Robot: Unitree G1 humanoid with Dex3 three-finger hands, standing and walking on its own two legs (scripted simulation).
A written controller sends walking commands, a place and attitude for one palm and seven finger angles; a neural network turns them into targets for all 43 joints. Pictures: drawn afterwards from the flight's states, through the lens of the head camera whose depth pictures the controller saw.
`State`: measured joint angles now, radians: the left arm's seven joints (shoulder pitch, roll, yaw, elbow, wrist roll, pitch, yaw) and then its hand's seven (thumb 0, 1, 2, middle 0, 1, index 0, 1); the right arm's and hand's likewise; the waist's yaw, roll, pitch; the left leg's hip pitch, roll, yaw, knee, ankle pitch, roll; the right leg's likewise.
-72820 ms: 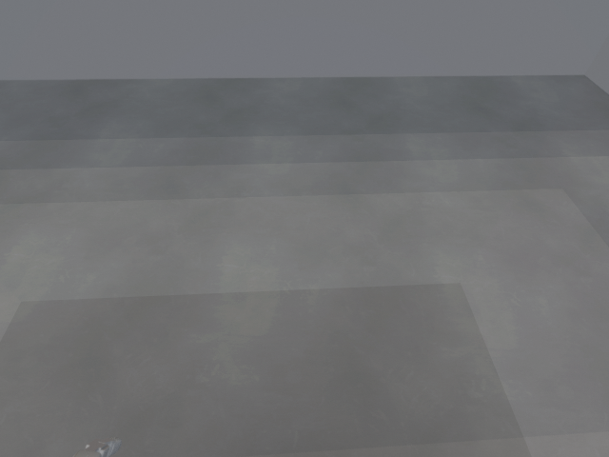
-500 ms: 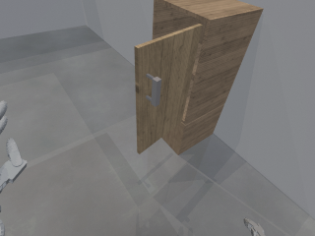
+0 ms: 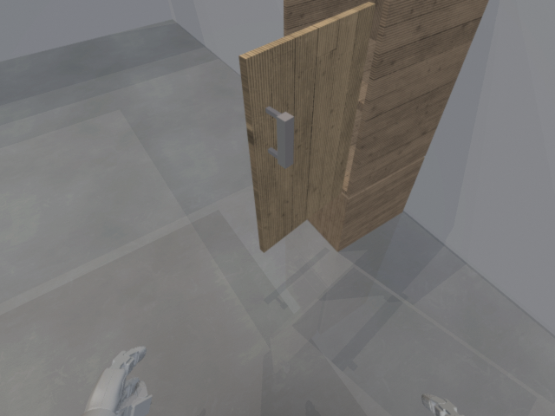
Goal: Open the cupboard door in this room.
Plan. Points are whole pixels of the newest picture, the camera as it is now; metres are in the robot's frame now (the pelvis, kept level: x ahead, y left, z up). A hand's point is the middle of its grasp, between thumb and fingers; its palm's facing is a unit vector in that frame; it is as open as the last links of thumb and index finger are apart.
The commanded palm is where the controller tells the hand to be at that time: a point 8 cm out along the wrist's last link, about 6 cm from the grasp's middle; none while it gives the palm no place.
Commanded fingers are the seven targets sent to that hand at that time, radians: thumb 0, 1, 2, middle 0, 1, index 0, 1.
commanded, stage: let the arm hang, fingers relaxed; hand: left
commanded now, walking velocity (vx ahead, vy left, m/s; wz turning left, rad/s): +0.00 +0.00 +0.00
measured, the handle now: (278, 137) +0.63 +0.02 +0.04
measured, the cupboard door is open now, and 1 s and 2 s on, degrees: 99 99 99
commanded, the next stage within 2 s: look to check the result in 0.90 s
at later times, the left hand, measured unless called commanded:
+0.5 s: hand out of the picture -0.01 +0.19 -0.15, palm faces +0.04 -0.97 -0.25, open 7.3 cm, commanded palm none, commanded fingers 0.00 0.90 0.90 -0.20 -0.30 -0.20 -0.30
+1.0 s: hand out of the picture +0.01 +0.18 -0.15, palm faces +0.04 -0.98 -0.21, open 7.3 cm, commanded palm none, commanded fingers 0.00 0.90 0.90 -0.20 -0.30 -0.20 -0.30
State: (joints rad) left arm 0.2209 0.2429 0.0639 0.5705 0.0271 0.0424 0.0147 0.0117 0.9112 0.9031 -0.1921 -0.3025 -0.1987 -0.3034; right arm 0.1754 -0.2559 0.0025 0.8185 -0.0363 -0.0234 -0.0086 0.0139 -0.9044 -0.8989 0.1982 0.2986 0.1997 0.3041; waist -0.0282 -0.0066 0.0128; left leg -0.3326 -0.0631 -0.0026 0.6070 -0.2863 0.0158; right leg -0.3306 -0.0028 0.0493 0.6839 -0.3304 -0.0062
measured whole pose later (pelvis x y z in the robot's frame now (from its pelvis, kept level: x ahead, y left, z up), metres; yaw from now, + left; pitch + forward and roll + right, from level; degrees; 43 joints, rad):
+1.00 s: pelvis +0.00 +0.00 +0.02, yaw +1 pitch -1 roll +0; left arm 0.24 0.15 0.02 1.14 0.01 0.00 0.02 0.01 0.91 0.90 -0.20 -0.30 -0.20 -0.30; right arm 0.26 -0.15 -0.01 1.14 -0.02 0.00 -0.03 0.01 -0.91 -0.90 0.20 0.30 0.20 0.30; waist -0.01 0.02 0.05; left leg -0.20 -0.02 -0.04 0.41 -0.19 0.00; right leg -0.16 0.04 0.02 0.41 -0.23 -0.03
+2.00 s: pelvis +0.02 -0.01 +0.02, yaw +1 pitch -1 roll +0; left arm 0.16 0.24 0.02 1.13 0.01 -0.02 0.01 0.01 0.91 0.90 -0.20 -0.30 -0.20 -0.30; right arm 0.17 -0.25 -0.01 1.13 -0.02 0.00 -0.03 0.01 -0.91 -0.90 0.20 0.30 0.20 0.30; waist -0.01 0.02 0.06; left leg -0.14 0.00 -0.04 0.35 -0.19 -0.01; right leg -0.10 0.05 0.02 0.34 -0.22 -0.04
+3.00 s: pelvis +0.02 -0.01 +0.03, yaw +0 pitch -1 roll +0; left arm 0.15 0.26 0.01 1.13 0.01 -0.02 0.01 0.01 0.91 0.90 -0.20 -0.30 -0.21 -0.30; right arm 0.16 -0.26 -0.01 1.14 -0.01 0.00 -0.03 0.01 -0.91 -0.90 0.20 0.30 0.20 0.30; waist -0.01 0.01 0.05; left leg -0.12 0.01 -0.03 0.33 -0.19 -0.02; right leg -0.08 0.05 0.03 0.31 -0.21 -0.04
